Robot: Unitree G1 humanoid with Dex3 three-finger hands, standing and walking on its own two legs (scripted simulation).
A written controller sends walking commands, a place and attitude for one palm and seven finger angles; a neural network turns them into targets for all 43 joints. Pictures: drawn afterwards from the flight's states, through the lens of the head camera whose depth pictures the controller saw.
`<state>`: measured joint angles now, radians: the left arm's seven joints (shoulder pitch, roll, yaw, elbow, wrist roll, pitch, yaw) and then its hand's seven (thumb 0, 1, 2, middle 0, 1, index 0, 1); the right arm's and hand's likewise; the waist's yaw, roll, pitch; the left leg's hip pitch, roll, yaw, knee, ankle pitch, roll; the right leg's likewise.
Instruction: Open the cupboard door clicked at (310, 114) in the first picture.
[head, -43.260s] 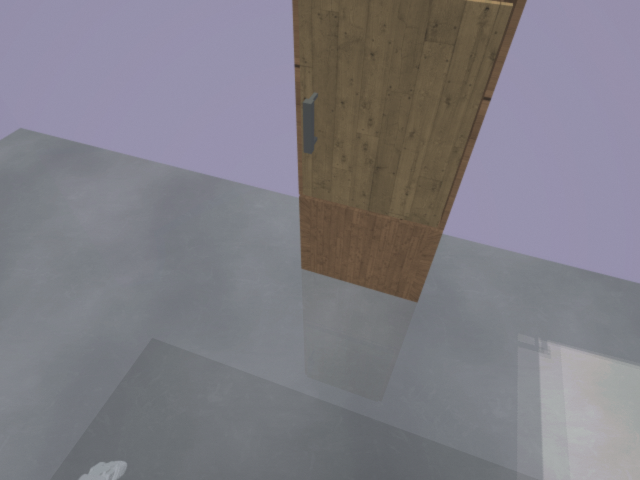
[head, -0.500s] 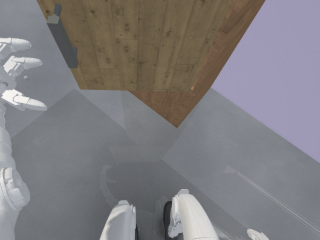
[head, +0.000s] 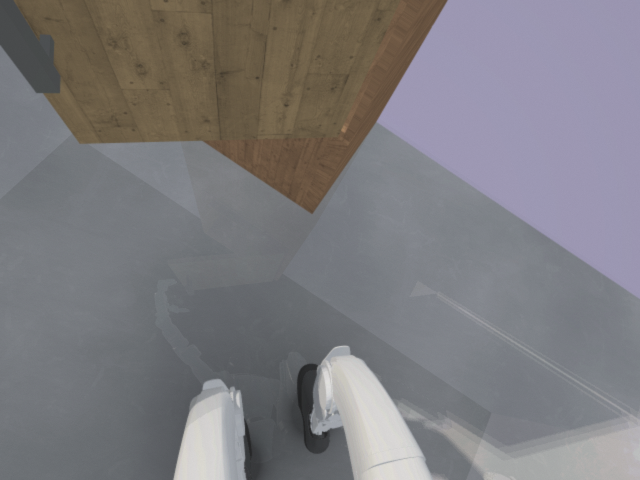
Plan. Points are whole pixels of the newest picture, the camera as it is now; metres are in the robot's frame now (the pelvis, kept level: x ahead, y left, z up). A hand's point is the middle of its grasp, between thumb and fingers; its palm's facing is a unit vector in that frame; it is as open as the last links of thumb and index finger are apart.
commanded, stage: move the hooked fingers beside the handle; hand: left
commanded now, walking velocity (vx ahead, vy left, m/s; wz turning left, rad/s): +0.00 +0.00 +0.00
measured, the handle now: (13, 12) +0.59 +0.24 +0.07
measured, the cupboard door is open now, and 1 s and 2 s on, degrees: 41 41 40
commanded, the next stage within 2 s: slide the fingers in behind the handle in 0.78 s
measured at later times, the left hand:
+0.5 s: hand out of the picture +0.55 +0.31 +0.07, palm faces +0.04 -1.00 -0.01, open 14.0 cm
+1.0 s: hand out of the picture +0.54 +0.31 +0.07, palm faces +0.04 -1.00 -0.02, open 14.0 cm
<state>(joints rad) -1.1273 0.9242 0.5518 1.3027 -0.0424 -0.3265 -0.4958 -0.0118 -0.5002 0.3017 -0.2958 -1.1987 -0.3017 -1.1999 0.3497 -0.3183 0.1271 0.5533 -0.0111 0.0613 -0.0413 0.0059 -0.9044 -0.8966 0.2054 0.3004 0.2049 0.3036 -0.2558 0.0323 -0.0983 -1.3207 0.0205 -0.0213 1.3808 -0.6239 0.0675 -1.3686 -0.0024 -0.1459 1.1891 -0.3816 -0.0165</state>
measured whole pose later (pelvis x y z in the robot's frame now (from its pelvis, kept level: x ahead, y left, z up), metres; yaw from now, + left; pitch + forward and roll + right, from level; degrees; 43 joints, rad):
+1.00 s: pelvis +0.01 +0.01 +0.01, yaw +0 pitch +32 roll -8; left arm -1.02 0.84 0.54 1.20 -0.08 -0.34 -0.49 -0.01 -0.50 0.30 -0.29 -1.20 -0.30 -1.20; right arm 0.35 -0.29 0.11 0.57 -0.02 0.11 -0.01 0.00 -0.90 -0.90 0.21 0.30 0.20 0.30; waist -0.22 0.03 -0.11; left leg -1.27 0.02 -0.03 1.35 -0.63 0.07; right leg -1.31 0.01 -0.15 1.15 -0.39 -0.01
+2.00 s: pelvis +0.02 +0.00 +0.02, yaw +2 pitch +31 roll -8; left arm -1.02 0.65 0.37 1.21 -0.12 -0.39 -0.29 -0.01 -0.50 0.30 -0.30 -1.20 -0.12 -1.20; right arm 0.35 -0.26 0.07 0.63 -0.04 0.11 0.01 0.00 -0.91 -0.90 0.20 0.30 0.20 0.30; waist -0.19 0.03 -0.13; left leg -1.21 0.00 -0.06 1.29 -0.62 0.06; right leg -1.24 -0.01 -0.17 1.10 -0.40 -0.02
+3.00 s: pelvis +0.02 +0.00 +0.02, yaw +0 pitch +30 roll -6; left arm -0.92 0.65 0.50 1.17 -0.08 -0.44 -0.32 -0.01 -0.50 0.30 -0.30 -1.20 -0.29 -1.20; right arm 0.36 -0.26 0.08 0.57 -0.02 0.10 0.01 0.00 -0.91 -0.90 0.20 0.30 0.20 0.30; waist -0.21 0.04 -0.12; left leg -1.17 0.02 0.00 1.28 -0.63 0.07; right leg -1.24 0.02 -0.10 1.12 -0.40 -0.01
